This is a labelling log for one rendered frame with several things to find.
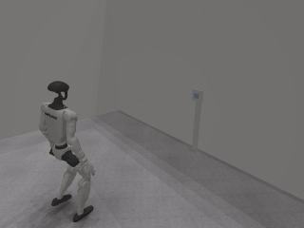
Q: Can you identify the robot left forearm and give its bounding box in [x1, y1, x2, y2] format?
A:
[40, 129, 55, 144]

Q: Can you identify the right robot upper arm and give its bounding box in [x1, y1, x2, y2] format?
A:
[64, 109, 78, 145]

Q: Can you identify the robot left shin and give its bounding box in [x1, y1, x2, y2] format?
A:
[56, 165, 77, 200]

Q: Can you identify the panel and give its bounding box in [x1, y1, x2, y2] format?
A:
[192, 89, 203, 150]

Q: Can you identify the robot shin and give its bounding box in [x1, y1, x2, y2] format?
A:
[56, 165, 77, 200]
[77, 180, 91, 215]

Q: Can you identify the robot right hand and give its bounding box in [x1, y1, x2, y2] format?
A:
[83, 162, 95, 181]

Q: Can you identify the left robot upper arm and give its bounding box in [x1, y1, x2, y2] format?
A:
[39, 103, 51, 131]

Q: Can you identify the robot right shin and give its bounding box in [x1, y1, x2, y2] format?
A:
[77, 180, 91, 215]

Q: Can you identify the robot right forearm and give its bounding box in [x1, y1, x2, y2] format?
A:
[71, 137, 88, 166]

